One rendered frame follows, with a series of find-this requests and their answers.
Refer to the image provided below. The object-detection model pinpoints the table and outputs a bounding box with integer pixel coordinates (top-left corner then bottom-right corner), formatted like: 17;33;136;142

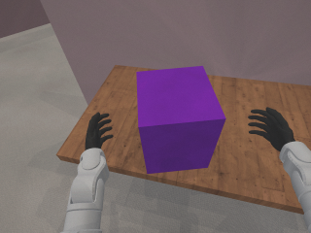
56;65;311;215

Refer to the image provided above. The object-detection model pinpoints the robot left forearm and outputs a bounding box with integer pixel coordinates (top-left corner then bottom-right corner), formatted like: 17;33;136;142
60;148;110;233

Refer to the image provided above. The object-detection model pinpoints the left robot hand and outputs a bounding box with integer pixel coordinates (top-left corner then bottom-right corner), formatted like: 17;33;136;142
85;112;114;150

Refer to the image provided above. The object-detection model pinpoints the right robot hand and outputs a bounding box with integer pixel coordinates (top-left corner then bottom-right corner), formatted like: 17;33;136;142
248;107;295;151

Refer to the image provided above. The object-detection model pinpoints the robot right forearm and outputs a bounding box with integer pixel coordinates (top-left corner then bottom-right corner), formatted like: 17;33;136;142
279;141;311;233

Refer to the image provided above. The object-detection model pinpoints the carton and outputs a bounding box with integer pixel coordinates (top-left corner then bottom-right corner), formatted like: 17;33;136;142
136;66;226;174

